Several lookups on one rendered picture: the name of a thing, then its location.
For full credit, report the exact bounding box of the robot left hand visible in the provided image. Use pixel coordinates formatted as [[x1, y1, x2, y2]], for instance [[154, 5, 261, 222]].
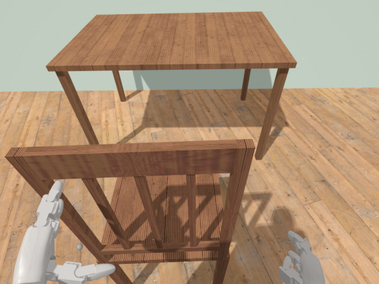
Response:
[[12, 179, 115, 284]]

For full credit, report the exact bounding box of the robot right hand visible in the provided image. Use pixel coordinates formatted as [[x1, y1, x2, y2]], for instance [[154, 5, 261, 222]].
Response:
[[279, 231, 326, 284]]

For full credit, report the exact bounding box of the table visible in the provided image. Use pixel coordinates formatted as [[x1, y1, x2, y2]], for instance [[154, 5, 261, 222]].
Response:
[[46, 11, 297, 160]]

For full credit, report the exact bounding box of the chair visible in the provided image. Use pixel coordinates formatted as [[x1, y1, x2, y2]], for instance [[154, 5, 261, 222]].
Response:
[[5, 139, 255, 284]]

